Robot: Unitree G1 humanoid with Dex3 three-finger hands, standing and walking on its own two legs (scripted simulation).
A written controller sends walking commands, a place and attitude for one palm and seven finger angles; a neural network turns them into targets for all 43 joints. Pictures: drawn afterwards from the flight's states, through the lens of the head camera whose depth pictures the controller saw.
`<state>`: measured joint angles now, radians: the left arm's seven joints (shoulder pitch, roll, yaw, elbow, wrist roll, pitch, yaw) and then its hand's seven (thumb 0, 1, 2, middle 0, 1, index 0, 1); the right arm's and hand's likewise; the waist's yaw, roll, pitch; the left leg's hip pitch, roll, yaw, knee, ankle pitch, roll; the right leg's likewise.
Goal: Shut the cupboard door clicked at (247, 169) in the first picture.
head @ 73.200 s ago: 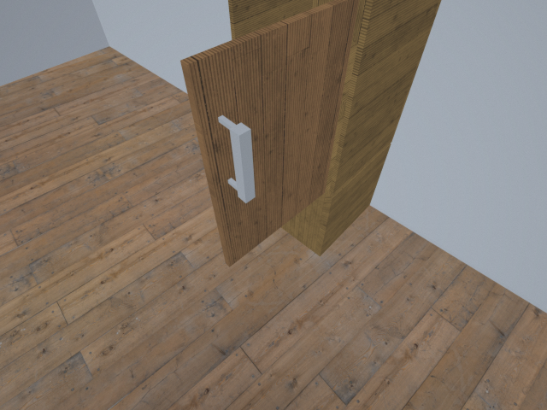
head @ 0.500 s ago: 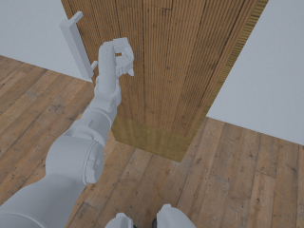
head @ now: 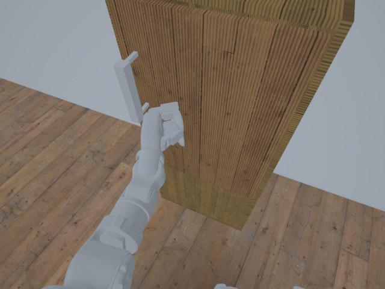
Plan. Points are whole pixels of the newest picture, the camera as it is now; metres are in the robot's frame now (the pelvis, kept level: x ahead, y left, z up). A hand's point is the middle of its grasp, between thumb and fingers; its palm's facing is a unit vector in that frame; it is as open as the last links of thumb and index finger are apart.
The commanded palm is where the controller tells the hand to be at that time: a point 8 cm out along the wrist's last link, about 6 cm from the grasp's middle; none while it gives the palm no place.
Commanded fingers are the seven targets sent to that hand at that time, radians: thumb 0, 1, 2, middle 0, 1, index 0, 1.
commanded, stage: pull the fist back off the door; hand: left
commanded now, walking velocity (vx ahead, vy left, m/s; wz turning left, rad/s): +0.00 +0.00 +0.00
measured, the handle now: (135, 89) +0.56 +0.13 +0.09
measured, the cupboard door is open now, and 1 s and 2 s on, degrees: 0 0 0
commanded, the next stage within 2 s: draw the hand back to the body in 0.02 s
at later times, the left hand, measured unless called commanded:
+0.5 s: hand (143, 147) +0.35 +0.08 +0.12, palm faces -0.03 -1.00 -0.02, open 3.1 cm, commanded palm +0.32 +0.14 +0.13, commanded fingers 0.00 0.90 0.90 -1.30 -1.50 -1.30 -1.50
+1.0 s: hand (49, 199) +0.24 +0.20 +0.16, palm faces +0.19 -0.95 -0.25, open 3.7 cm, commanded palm +0.20 +0.25 +0.18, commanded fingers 0.00 0.90 0.90 -0.64 -0.78 -0.64 -0.78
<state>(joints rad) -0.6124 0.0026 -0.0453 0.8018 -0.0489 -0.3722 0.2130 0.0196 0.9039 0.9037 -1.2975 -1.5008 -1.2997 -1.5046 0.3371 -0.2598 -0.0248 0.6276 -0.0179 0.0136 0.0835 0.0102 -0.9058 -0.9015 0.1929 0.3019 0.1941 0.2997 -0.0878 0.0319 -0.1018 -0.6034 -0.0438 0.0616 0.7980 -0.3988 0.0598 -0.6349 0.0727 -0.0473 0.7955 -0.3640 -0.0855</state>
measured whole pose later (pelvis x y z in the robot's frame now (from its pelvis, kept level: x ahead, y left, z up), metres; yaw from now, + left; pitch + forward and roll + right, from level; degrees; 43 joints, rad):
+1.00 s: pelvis +0.01 +0.02 +0.04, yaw +2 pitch -4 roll -1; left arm 0.23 0.26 0.02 -0.22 -0.07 0.00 0.06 0.02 0.90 0.90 -0.90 -1.06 -0.90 -1.07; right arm 0.14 -0.21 0.07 0.57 0.02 0.04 -0.05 0.01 -0.90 -0.90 0.20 0.30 0.20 0.30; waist 0.05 0.07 0.00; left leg -0.10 -0.07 0.01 0.40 -0.24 0.08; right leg -0.10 0.06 -0.06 0.38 -0.21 -0.06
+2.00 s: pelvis +0.00 +0.04 +0.03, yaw +1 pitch -1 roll -2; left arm 0.47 0.37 0.38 -0.39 -0.08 -0.13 0.10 0.02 0.89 0.90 -0.21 -0.30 -0.21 -0.31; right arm 0.19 -0.24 0.01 0.59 0.02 -0.02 -0.05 0.01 -0.90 -0.90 0.20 0.30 0.20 0.30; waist 0.04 0.07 -0.03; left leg -0.20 -0.08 0.04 0.49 -0.27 0.10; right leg -0.20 0.04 -0.04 0.44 -0.23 -0.03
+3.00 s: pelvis -0.11 +0.05 +0.01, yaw +4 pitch +0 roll -1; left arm 0.49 0.41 0.45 -0.55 -0.01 -0.24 0.14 0.02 0.89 0.90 -0.21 -0.30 -0.21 -0.31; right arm 0.22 -0.22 -0.02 0.57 0.01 0.00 -0.05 0.01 -0.90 -0.90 0.20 0.30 0.20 0.30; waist -0.03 -0.04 0.00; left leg -0.53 -0.06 0.12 0.75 -0.37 0.07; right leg -0.50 0.00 -0.03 0.70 -0.21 -0.01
